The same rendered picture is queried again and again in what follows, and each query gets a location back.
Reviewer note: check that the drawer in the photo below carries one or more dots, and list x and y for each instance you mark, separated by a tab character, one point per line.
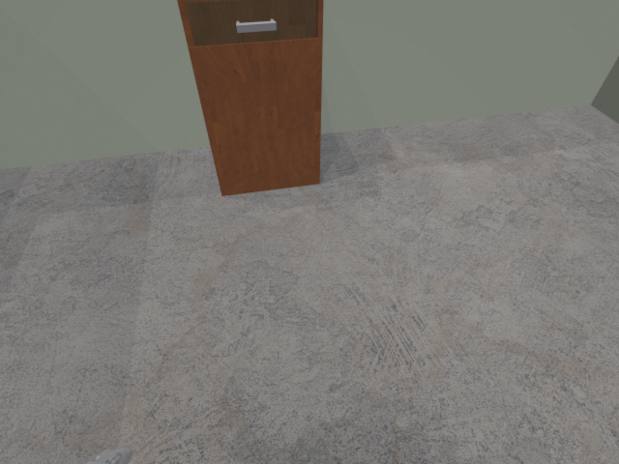
214	21

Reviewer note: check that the handle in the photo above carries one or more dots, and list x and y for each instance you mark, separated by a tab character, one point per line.
256	26

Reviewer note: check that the cabinet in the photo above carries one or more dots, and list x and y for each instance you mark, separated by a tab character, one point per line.
261	104

